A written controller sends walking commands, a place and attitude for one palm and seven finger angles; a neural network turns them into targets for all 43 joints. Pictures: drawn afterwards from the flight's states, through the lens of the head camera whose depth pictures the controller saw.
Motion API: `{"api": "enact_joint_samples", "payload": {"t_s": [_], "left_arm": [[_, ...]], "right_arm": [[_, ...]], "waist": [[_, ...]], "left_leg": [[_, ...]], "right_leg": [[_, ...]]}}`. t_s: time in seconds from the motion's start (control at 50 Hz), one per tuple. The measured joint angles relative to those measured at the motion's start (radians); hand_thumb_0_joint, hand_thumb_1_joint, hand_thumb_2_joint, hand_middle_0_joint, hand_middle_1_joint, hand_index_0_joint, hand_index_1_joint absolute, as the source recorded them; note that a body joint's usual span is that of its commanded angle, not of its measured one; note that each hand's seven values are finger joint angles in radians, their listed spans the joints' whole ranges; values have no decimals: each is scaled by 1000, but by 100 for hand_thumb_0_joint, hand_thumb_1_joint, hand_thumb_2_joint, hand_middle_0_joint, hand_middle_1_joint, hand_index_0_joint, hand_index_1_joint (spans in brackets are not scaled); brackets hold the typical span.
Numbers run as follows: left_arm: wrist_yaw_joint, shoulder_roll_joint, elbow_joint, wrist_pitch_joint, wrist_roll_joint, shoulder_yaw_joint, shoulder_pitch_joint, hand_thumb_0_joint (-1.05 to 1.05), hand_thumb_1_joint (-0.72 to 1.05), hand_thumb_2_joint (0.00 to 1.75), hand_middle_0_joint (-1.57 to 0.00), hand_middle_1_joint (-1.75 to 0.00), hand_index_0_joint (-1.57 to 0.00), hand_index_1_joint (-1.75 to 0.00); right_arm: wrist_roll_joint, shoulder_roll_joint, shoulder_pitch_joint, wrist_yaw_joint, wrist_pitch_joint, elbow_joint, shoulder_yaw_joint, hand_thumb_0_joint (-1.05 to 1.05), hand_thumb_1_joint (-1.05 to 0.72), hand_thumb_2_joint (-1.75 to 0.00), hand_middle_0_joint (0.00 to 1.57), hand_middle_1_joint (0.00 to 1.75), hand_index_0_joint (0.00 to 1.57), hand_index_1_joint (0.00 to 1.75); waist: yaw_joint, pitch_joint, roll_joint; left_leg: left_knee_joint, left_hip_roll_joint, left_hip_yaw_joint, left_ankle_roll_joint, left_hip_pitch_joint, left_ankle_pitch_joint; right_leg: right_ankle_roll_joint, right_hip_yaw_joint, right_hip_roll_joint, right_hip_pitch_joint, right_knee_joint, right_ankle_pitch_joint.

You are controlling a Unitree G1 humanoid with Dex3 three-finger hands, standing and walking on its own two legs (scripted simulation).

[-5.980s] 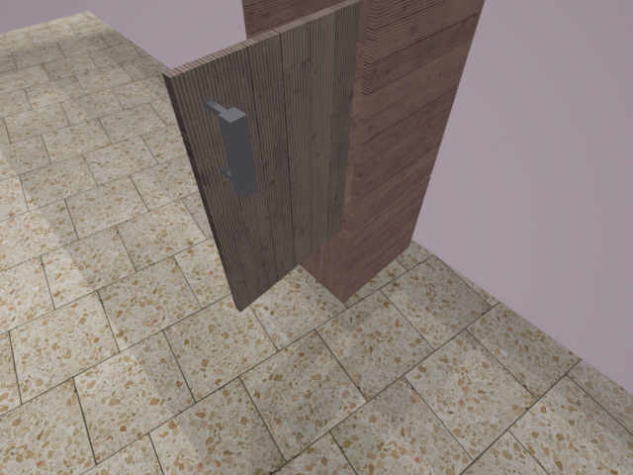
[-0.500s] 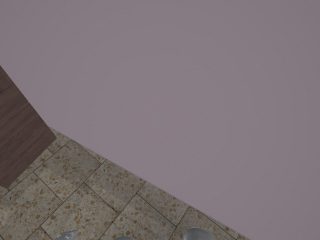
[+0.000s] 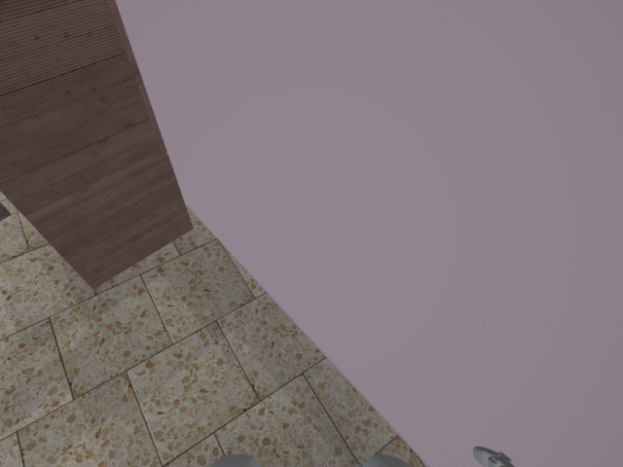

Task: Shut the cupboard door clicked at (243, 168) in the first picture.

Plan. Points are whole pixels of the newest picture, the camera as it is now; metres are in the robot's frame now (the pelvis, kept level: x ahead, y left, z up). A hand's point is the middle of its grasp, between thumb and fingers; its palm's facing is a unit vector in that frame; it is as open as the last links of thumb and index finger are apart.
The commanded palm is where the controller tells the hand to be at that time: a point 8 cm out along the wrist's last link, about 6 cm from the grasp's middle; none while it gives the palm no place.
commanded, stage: turn to face it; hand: left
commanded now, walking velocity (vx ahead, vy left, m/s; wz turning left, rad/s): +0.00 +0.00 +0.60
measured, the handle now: out of the picture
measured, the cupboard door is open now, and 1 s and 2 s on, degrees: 93 93 93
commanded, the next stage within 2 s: take the last steps up to it in 1.28 s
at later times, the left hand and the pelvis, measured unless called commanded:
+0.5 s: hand out of the picture +0.03 +0.17 -0.15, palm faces +0.31 -0.92 -0.22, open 7.4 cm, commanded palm none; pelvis +0.02 -0.03 +0.02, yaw +19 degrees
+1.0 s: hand out of the picture +0.01 +0.18 -0.14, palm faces +0.56 -0.78 -0.27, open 7.4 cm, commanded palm none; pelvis +0.05 -0.04 +0.01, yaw +36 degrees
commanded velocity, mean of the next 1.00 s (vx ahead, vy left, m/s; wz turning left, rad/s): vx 0.00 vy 0.00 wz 0.56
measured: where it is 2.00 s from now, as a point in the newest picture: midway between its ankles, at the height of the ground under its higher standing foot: outside the picture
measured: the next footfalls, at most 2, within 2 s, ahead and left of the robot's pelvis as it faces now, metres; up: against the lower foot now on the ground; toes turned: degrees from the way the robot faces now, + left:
right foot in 0.24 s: +0.08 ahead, -0.15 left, +0.00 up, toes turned +5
left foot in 0.56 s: +0.01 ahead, +0.10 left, +0.00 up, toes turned +26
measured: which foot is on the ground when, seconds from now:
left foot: down 0.00-0.24, up 0.26-0.54, down 0.56-0.86, up 0.88-1.00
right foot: up 0.00-0.22, down 0.24-0.56, up 0.58-0.84, down 0.86-1.00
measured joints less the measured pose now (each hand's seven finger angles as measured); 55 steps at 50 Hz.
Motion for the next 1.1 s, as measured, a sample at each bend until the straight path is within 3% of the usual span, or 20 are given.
{"api": "enact_joint_samples", "payload": {"t_s": [0.04,0.1,0.22,0.26,0.32,0.38,0.48,0.52,0.54,0.56,0.6,0.64,0.68,0.8,0.86,0.88,0.92,0.98,1.02,1.1], "left_arm": [[2,11,12,15,-1,10,-20,1,91,89,-20,-30,-20,-30],[-2,15,4,13,-3,16,-41,1,91,89,-20,-30,-20,-30],[-5,11,-33,-15,-6,11,-50,1,91,89,-20,-30,-20,-30],[-1,6,-45,-36,3,9,-43,0,91,89,-20,-30,-20,-30],[7,-22,-45,-43,7,-5,-33,0,91,89,-20,-30,-20,-30],[11,-37,-36,-38,10,-12,-16,0,91,89,-20,-30,-20,-30],[3,-41,-23,-45,14,-19,0,0,90,89,-20,-30,-20,-30],[-1,-38,-18,-45,11,-17,9,0,90,89,-20,-30,-20,-30],[-3,-35,-16,-43,8,-15,17,0,90,89,-20,-30,-20,-30],[-6,-35,-17,-36,3,-12,28,0,90,89,-20,-30,-20,-30],[-4,-13,-5,-11,1,-4,16,0,90,89,-20,-30,-20,-30],[1,5,13,10,0,7,-3,1,90,89,-20,-30,-20,-30],[1,14,20,16,-1,13,-22,1,91,89,-20,-30,-20,-30],[-4,12,-14,-1,-7,13,-57,1,91,89,-20,-30,-20,-30],[-5,14,-40,-25,-5,7,-51,1,91,89,-20,-30,-20,-30],[-2,10,-43,-38,1,7,-50,0,91,89,-20,-30,-20,-30],[4,-9,-42,-47,6,-3,-49,0,91,89,-20,-30,-20,-30],[10,-32,-37,-46,8,-13,-26,0,91,89,-20,-30,-20,-30],[10,-37,-28,-46,11,-17,-12,0,91,89,-20,-30,-20,-30],[4,-39,-8,-50,15,-21,12,0,90,89,-20,-30,-20,-30]], "right_arm": [[-3,8,11,-12,-3,-1,3,0,-90,-90,20,29,20,30],[-7,10,25,-21,1,9,7,0,-90,-90,20,29,20,30],[-6,5,50,-18,24,24,-1,0,-90,-90,20,29,20,30],[2,-3,54,-14,34,24,-10,0,-90,-90,20,29,20,30],[1,-24,43,-5,50,37,-26,0,-90,-90,20,29,20,30],[2,-22,35,4,56,41,-30,0,-90,-90,20,29,20,30],[9,-4,20,12,48,34,-16,0,-90,-90,20,29,19,30],[10,-1,12,12,39,27,-9,0,-90,-90,20,29,19,30],[10,-3,11,14,33,20,-6,0,-90,-90,20,29,19,30],[7,-13,15,15,23,8,-4,0,-90,-90,20,29,19,30],[2,0,5,6,7,7,-3,0,-90,-90,20,29,19,30],[-1,12,12,-6,-2,5,3,0,-90,-90,20,29,19,30],[-4,18,25,-18,-4,8,7,0,-90,-90,20,29,20,30],[-9,15,49,-23,13,30,6,0,-90,-90,20,29,20,30],[-2,12,65,-19,26,32,-1,0,-90,-90,20,29,20,30],[2,8,62,-17,30,34,-6,0,-90,-90,20,29,20,30],[3,-9,50,-13,40,39,-17,0,-90,-90,20,29,20,30],[4,-19,33,-6,49,45,-24,0,-90,-90,20,29,20,30],[6,-14,23,-2,50,45,-21,0,-90,-90,20,29,19,30],[11,-1,3,2,37,41,-7,0,-90,-90,20,29,19,30]], "waist": [[2,-3,5],[5,-5,27],[-4,-23,75],[-1,-29,81],[-9,-18,103],[-18,-16,84],[-7,-5,28],[-1,-2,14],[-1,-5,13],[-2,-18,30],[0,-11,8],[2,-11,0],[3,-13,8],[-3,-16,60],[-6,-33,67],[-2,-33,68],[-7,-19,88],[-13,-11,88],[-15,-8,68],[0,-1,27]], "left_leg": [[-17,-3,-28,-5,5,-5],[-69,-4,-69,-19,26,30],[-71,-7,-150,-48,20,38],[27,-22,-161,-53,-25,-49],[353,-29,-123,-56,-125,-155],[455,-8,-59,-73,-151,-145],[207,9,16,-82,-62,-154],[72,7,34,-75,-10,-96],[-10,7,38,-67,22,-31],[-69,18,20,-26,38,46],[-15,2,7,14,8,10],[-11,-5,-14,9,6,-16],[-46,-7,-41,-4,20,0],[-102,-3,-122,-22,42,36],[-54,-20,-156,-41,15,13],[10,-27,-155,-46,-12,-51],[220,-35,-142,-49,-79,-165],[435,-25,-87,-63,-139,-177],[417,-13,-50,-72,-132,-173],[181,-4,2,-73,-53,-147]], "right_leg": [[3,38,28,-53,97,21],[3,61,56,-74,73,62],[-13,59,104,46,-278,171],[-57,49,98,74,-355,248],[-73,4,78,99,-351,226],[-67,-30,52,140,-404,238],[-54,-81,2,165,-427,237],[-41,-103,-17,158,-394,215],[-33,-114,-25,147,-360,195],[-22,-123,-22,117,-301,172],[-4,-48,-17,36,-109,33],[2,13,13,-33,51,13],[7,43,35,-72,114,48],[-1,64,85,-20,-119,95],[-18,61,94,82,-364,209],[-37,59,90,86,-379,230],[-53,32,80,92,-352,219],[-51,3,60,132,-386,219],[-46,-12,42,156,-414,228],[-29,-41,9,177,-423,222]]}}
